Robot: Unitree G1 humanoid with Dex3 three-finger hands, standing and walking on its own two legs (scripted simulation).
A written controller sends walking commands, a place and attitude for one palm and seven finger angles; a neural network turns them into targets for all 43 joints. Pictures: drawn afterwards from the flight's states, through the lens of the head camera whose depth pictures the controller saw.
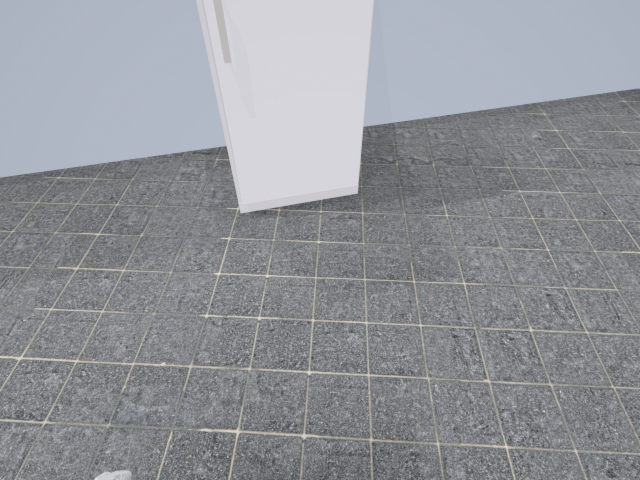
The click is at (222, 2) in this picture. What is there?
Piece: fridge door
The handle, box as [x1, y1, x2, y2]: [213, 0, 231, 62]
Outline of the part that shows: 213,0 224,62 231,62 221,1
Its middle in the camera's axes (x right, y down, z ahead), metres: -0.31 -0.67 +1.18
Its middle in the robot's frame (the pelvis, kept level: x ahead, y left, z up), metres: +1.33 +0.38 +0.09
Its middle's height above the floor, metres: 0.86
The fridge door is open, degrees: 0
